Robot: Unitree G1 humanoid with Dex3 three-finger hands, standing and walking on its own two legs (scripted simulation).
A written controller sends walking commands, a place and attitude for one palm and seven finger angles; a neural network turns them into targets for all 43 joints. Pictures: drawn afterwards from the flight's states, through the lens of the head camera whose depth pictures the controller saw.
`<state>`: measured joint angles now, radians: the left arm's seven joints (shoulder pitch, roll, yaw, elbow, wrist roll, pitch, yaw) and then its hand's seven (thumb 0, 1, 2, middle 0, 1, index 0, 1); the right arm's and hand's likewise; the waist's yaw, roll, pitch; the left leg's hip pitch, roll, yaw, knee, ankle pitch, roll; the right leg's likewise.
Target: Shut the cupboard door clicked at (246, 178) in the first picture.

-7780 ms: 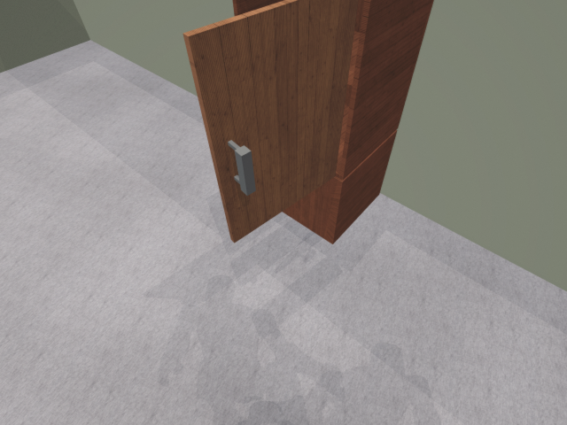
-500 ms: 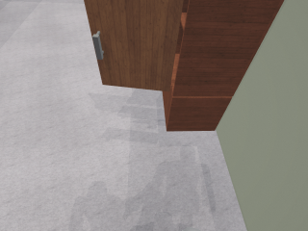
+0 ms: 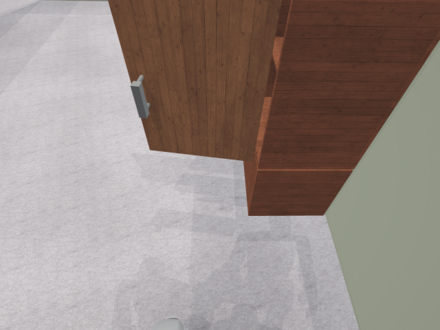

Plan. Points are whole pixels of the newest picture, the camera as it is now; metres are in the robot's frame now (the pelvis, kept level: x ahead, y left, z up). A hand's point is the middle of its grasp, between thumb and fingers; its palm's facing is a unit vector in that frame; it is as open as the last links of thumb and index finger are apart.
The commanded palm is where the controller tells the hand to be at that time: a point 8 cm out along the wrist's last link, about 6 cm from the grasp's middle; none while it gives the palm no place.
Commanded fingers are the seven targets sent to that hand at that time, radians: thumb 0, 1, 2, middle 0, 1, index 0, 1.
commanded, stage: take the last steps up to it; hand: left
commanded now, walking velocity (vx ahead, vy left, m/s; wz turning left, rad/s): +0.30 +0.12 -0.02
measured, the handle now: (142, 96) +0.77 +0.31 -0.06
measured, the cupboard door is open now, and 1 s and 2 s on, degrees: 81 81 81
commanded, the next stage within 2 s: come to a stop and stand still in 0.52 s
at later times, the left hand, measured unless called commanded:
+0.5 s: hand (140, 247) +0.32 +0.22 -0.17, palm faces -0.05 -0.98 -0.21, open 7.4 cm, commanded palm none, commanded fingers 0.00 0.90 0.90 -0.20 -0.30 -0.20 -0.30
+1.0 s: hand (124, 239) +0.34 +0.27 -0.19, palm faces -0.01 -0.97 -0.25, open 7.4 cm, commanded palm none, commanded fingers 0.00 0.90 0.90 -0.20 -0.30 -0.20 -0.30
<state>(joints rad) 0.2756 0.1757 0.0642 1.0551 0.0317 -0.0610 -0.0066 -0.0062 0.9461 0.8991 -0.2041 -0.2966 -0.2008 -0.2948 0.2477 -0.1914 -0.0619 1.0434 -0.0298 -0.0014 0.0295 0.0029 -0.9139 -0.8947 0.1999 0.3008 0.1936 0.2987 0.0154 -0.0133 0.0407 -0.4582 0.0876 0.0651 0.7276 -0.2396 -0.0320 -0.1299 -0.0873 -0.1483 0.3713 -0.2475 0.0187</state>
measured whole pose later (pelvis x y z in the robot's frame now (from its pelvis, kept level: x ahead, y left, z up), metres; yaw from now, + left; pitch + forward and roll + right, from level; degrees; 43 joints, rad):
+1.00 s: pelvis +0.29 +0.07 -0.01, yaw -4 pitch +0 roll -1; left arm 0.20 0.21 0.05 1.01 0.01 0.05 0.02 0.00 0.92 0.90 -0.20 -0.30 -0.20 -0.29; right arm 0.09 -0.17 -0.03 0.99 -0.03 0.02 -0.04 0.00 -0.91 -0.89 0.21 0.30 0.20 0.30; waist 0.02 0.01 0.11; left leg -0.34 0.07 0.07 0.54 -0.20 0.00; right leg -0.33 0.01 -0.04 0.89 -0.57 0.01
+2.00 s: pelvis +0.28 +0.08 -0.01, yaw -5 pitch -1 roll +1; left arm 0.26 0.18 -0.02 1.10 0.01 -0.01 0.02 0.00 0.91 0.90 -0.20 -0.30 -0.20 -0.29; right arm 0.26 -0.19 0.02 1.10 -0.02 -0.03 -0.02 0.00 -0.91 -0.89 0.20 0.30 0.20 0.30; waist 0.00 0.02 0.05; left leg -0.14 -0.04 0.08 0.42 -0.26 0.05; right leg -0.18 -0.03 0.01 0.47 -0.27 0.02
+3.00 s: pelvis +0.29 +0.09 -0.02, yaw -5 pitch +0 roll +1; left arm 0.25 0.20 0.04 1.03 0.03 0.04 0.04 0.00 0.91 0.90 -0.20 -0.30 -0.20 -0.29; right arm 0.24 -0.19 -0.02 1.02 -0.02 0.01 -0.02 0.00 -0.91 -0.89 0.20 0.30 0.20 0.30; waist 0.03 -0.05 0.06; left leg -0.19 -0.07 0.10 0.51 -0.32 0.08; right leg -0.27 -0.06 0.00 0.69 -0.43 0.00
